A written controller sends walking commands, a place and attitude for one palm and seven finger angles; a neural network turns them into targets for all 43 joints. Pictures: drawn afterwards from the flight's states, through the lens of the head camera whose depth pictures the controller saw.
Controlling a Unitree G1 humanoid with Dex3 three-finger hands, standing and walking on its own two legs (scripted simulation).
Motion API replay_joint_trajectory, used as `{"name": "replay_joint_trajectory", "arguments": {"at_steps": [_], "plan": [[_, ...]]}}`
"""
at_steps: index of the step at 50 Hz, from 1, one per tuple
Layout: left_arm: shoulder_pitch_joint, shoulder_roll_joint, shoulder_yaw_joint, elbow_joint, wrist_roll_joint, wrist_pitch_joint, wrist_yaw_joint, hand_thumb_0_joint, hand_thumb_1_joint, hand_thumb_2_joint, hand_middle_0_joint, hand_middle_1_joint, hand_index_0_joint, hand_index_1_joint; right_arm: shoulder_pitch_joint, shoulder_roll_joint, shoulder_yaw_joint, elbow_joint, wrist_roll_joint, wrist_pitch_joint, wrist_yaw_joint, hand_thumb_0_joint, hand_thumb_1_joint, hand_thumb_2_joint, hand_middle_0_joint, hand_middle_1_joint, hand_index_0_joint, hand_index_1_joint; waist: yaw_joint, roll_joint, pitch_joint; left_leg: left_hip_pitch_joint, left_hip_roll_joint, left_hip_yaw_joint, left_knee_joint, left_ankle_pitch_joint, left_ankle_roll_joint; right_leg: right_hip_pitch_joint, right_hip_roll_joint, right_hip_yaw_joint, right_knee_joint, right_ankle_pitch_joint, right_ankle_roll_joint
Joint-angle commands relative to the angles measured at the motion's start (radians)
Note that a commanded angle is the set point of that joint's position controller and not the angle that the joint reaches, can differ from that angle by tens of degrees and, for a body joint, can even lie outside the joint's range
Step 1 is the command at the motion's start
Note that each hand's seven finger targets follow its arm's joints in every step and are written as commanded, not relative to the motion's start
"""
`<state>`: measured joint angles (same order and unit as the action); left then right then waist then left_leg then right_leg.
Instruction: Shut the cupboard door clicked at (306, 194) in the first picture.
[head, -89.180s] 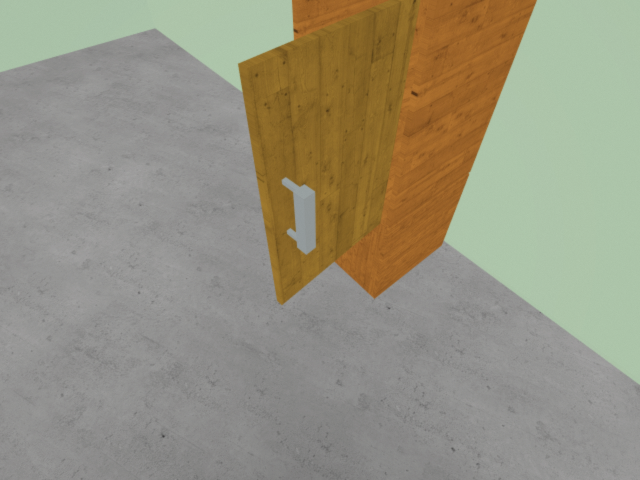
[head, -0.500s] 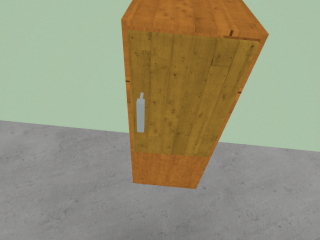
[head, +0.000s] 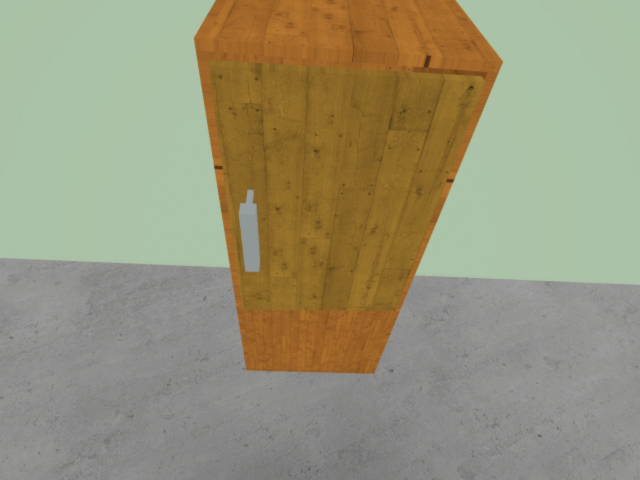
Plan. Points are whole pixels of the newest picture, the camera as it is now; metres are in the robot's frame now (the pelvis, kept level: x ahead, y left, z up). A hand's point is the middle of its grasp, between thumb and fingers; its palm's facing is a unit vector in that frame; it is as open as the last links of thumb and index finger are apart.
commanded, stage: shuffle to correct the standing spot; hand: left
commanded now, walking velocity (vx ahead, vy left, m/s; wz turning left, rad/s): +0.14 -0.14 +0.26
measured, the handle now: (251, 231) +0.53 +0.15 -0.04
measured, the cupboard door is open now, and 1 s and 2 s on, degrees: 2 2 2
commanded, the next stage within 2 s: come to a stop and stand still in 0.20 s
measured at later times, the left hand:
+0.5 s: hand out of the picture +0.08 +0.10 -0.19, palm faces +0.14 -0.98 -0.13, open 7.3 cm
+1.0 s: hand out of the picture +0.09 +0.12 -0.18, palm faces +0.10 -0.98 -0.20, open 7.4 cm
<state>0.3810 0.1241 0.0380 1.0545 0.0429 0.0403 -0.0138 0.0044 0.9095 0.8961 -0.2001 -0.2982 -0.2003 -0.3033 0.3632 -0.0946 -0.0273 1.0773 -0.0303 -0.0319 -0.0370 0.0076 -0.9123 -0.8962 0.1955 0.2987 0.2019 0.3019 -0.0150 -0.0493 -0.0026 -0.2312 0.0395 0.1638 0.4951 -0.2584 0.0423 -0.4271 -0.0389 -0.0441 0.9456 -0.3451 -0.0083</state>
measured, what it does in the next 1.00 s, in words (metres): steps on the spot: right foot, then left foot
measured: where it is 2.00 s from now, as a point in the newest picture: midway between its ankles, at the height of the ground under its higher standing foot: outside the picture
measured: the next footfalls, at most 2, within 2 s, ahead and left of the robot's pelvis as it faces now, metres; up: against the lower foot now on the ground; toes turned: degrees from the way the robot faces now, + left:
right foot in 0.22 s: +0.12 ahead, -0.19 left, +0.00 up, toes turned +3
left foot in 0.46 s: +0.15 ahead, +0.04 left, +0.00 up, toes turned +10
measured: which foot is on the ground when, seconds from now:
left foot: down 0.00-0.22, up 0.24-0.44, down 0.46-1.00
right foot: up 0.00-0.20, down 0.22-1.00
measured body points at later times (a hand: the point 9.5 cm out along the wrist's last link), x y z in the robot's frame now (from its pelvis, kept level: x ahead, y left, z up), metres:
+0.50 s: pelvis +0.09 -0.06 -0.01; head +0.10 -0.04 +0.44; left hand +0.07 +0.15 -0.18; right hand +0.15 -0.29 -0.15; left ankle +0.12 +0.03 -0.74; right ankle +0.08 -0.18 -0.74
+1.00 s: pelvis +0.06 -0.06 -0.01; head +0.07 -0.05 +0.44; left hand +0.08 +0.17 -0.16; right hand +0.13 -0.30 -0.15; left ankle +0.11 +0.03 -0.74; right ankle +0.08 -0.18 -0.74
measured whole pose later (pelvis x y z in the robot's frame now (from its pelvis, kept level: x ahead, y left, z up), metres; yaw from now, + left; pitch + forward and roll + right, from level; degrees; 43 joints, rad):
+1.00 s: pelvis +0.06 -0.06 -0.01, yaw +4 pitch -2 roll -1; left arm 0.26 0.18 0.03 0.99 0.03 0.03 0.03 0.00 0.91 0.90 -0.20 -0.30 -0.20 -0.30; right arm 0.20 -0.16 -0.04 1.02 -0.03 0.04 -0.01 0.00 -0.93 -0.90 0.20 0.30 0.20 0.30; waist 0.00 -0.01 0.05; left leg -0.31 0.04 0.14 0.54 -0.20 0.04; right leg -0.23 -0.05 -0.13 0.54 -0.28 0.00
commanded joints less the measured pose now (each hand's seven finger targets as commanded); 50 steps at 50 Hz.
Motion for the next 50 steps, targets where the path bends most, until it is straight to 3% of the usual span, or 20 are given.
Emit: {"name": "replay_joint_trajectory", "arguments": {"at_steps": [1,6,8,9,10,11,12,15,18,21,23,24,25,27,31,36,40,42,46,50], "plan": [[-0.008,0.021,0.014,-0.068,-0.007,-0.023,0.000,0.000,0.900,0.900,-0.200,-0.300,-0.200,-0.300,0.053,-0.162,-0.041,-0.031,0.001,-0.022,-0.015,0.000,-0.900,-0.900,0.200,0.300,0.200,0.300,0.009,0.101,0.116,-0.044,0.262,-0.262,-0.332,-0.049,0.109,-0.075,-0.067,0.014,-0.068,0.081,0.026],[-0.093,0.027,0.015,-0.100,-0.014,-0.031,0.003,0.000,0.900,0.900,-0.200,-0.300,-0.200,-0.300,0.077,-0.176,-0.059,-0.016,-0.006,-0.003,-0.004,0.000,-0.900,-0.900,0.200,0.300,0.200,0.300,-0.017,0.186,0.123,-0.080,0.249,-0.254,-0.271,-0.060,0.104,0.066,-0.037,-0.060,-0.329,0.058,0.038],[-0.030,0.043,0.022,-0.082,-0.015,-0.037,0.004,0.000,0.900,0.900,-0.200,-0.300,-0.200,-0.300,0.052,-0.185,-0.062,-0.021,-0.005,0.006,-0.001,0.000,-0.900,-0.900,0.200,0.300,0.200,0.300,0.021,0.158,0.076,-0.118,0.216,-0.236,-0.182,-0.090,0.071,0.210,-0.008,-0.091,-0.454,0.125,0.040],[0.031,0.069,0.026,-0.057,-0.015,-0.043,0.009,0.000,0.900,0.900,-0.200,-0.300,-0.200,-0.300,0.047,-0.173,-0.062,-0.020,-0.003,0.010,0.003,0.000,-0.900,-0.900,0.200,0.300,0.200,0.300,0.047,0.094,0.037,-0.152,0.170,-0.204,-0.093,-0.118,0.040,0.315,-0.005,-0.083,-0.520,0.147,0.037],[0.095,0.111,0.033,-0.034,-0.013,-0.052,0.017,0.000,0.900,0.900,-0.200,-0.300,-0.200,-0.300,0.050,-0.139,-0.057,-0.026,0.002,0.012,0.008,0.000,-0.900,-0.900,0.200,0.300,0.200,0.300,0.071,-0.038,0.002,-0.243,0.096,-0.116,0.061,-0.188,0.007,0.431,-0.095,0.012,-0.583,0.086,0.011],[0.127,0.192,0.044,-0.027,-0.010,-0.059,0.032,0.000,0.900,0.900,-0.200,-0.300,-0.200,-0.300,0.052,-0.063,-0.037,-0.051,0.008,0.014,0.015,0.000,-0.900,-0.900,0.200,0.300,0.200,0.300,0.076,-0.251,-0.020,-0.384,-0.006,-0.006,0.265,-0.302,-0.031,0.509,-0.277,0.224,-0.662,0.043,-0.066],[0.144,0.216,0.047,-0.031,-0.015,-0.060,0.037,0.000,0.900,0.900,-0.200,-0.300,-0.200,-0.300,-0.015,-0.078,-0.032,-0.081,0.006,0.023,0.017,0.000,-0.900,-0.900,0.200,0.300,0.200,0.300,0.102,-0.249,-0.020,-0.407,0.006,-0.057,0.442,-0.384,-0.025,0.452,-0.346,0.314,-0.723,-0.014,-0.142],[-0.007,0.150,0.039,-0.053,-0.012,-0.064,0.047,0.000,0.900,0.900,-0.200,-0.300,-0.200,-0.300,-0.033,-0.096,-0.043,-0.070,0.002,0.029,0.027,0.000,-0.900,-0.900,0.200,0.300,0.200,0.300,0.031,-0.148,0.055,-0.373,0.066,-0.099,0.571,-0.232,-0.024,0.294,-0.278,0.198,-0.725,0.000,-0.165],[-0.072,0.111,0.017,-0.067,-0.007,-0.071,0.057,0.000,0.900,0.900,-0.200,-0.300,-0.200,-0.300,-0.015,-0.025,-0.016,-0.058,0.008,0.031,0.030,0.000,-0.900,-0.900,0.200,0.300,0.200,0.300,-0.007,-0.033,0.089,-0.188,0.050,-0.081,0.328,-0.158,-0.050,0.150,-0.244,0.060,-0.663,0.340,-0.139],[-0.092,0.112,0.007,-0.060,-0.023,-0.063,0.056,0.000,0.900,0.900,-0.200,-0.300,-0.200,-0.300,0.063,-0.031,-0.004,-0.015,0.017,0.024,0.021,0.000,-0.900,-0.900,0.200,0.300,0.200,0.300,-0.029,-0.008,0.054,0.047,0.014,-0.059,-0.010,0.128,-0.070,0.122,-0.161,-0.012,-0.534,0.384,-0.079],[-0.030,0.082,0.002,-0.062,-0.035,-0.049,0.053,0.000,0.900,0.900,-0.200,-0.300,-0.200,-0.300,0.023,-0.135,-0.019,-0.037,0.018,0.013,0.011,0.000,-0.900,-0.900,0.200,0.300,0.200,0.300,0.011,0.178,0.020,0.089,0.145,-0.202,-0.083,0.453,-0.020,0.117,-0.094,-0.012,-0.471,0.272,0.001],[-0.007,0.076,0.002,-0.062,-0.034,-0.044,0.056,0.000,0.900,0.900,-0.200,-0.300,-0.200,-0.300,-0.021,-0.171,-0.025,-0.057,0.019,0.018,0.007,0.000,-0.900,-0.900,0.200,0.300,0.200,0.300,0.032,0.195,0.015,0.030,0.199,-0.224,-0.077,0.553,0.022,0.188,-0.076,-0.024,-0.484,0.190,0.023],[-0.002,0.074,0.001,-0.056,-0.027,-0.042,0.061,0.000,0.900,0.900,-0.200,-0.300,-0.200,-0.300,-0.064,-0.175,-0.027,-0.071,0.016,0.025,0.006,0.000,-0.900,-0.900,0.200,0.300,0.200,0.300,0.037,0.134,0.041,0.001,0.181,-0.193,-0.058,0.519,0.021,0.210,-0.064,-0.012,-0.491,0.204,0.018],[-0.001,0.099,0.002,-0.043,-0.024,-0.035,0.063,0.000,0.900,0.900,-0.200,-0.300,-0.200,-0.300,-0.085,-0.159,-0.028,-0.077,0.022,0.023,-0.002,0.000,-0.900,-0.900,0.200,0.300,0.200,0.300,0.025,0.220,0.016,0.048,0.168,-0.199,-0.080,0.661,0.028,0.225,-0.068,-0.030,-0.438,0.270,0.029],[0.014,0.105,0.005,-0.047,-0.019,-0.034,0.064,0.000,0.900,0.900,-0.200,-0.300,-0.200,-0.300,-0.111,-0.188,-0.045,-0.099,0.020,0.035,-0.007,0.000,-0.900,-0.900,0.200,0.300,0.200,0.300,0.018,0.145,-0.061,0.163,0.171,-0.175,-0.019,0.784,0.039,0.209,-0.068,-0.021,-0.423,0.345,0.022],[0.006,0.120,0.016,-0.085,-0.009,-0.028,0.059,0.000,0.900,0.900,-0.200,-0.300,-0.200,-0.300,-0.162,-0.183,-0.056,-0.132,0.017,0.051,-0.002,0.000,-0.900,-0.900,0.200,0.300,0.200,0.300,0.020,0.028,-0.078,0.081,0.128,-0.133,0.032,0.486,0.013,0.232,-0.098,0.030,-0.444,0.483,-0.004],[-0.048,0.150,0.021,-0.112,-0.010,-0.027,0.055,0.000,0.900,0.900,-0.200,-0.300,-0.200,-0.300,-0.176,-0.129,-0.044,-0.135,0.016,0.063,0.013,0.000,-0.900,-0.900,0.200,0.300,0.200,0.300,0.013,-0.110,-0.024,0.005,0.033,-0.081,0.094,0.108,-0.034,0.175,-0.205,0.117,-0.530,0.411,-0.089],[-0.080,0.159,0.021,-0.120,-0.012,-0.025,0.054,0.000,0.900,0.900,-0.200,-0.300,-0.200,-0.300,-0.168,-0.113,-0.038,-0.126,0.014,0.066,0.019,0.000,-0.900,-0.900,0.200,0.300,0.200,0.300,0.005,-0.087,0.010,0.016,0.029,-0.088,0.076,0.042,-0.038,0.114,-0.205,0.113,-0.569,0.256,-0.097],[-0.104,0.149,0.017,-0.122,-0.014,-0.019,0.051,0.000,0.900,0.900,-0.200,-0.300,-0.200,-0.300,-0.144,-0.130,-0.028,-0.101,0.008,0.061,0.026,0.000,-0.900,-0.900,0.200,0.300,0.200,0.300,0.006,0.018,0.086,-0.020,0.080,-0.162,-0.070,-0.041,-0.016,0.063,-0.118,0.052,-0.584,-0.064,-0.035],[-0.047,0.128,0.015,-0.095,-0.013,-0.017,0.048,0.000,0.900,0.900,-0.200,-0.300,-0.200,-0.300,-0.153,-0.165,-0.027,-0.101,0.003,0.052,0.028,0.000,-0.900,-0.900,0.200,0.300,0.200,0.300,0.037,0.129,0.110,-0.182,0.112,-0.243,-0.247,-0.286,-0.005,0.189,-0.056,0.007,-0.546,-0.078,0.003]]}}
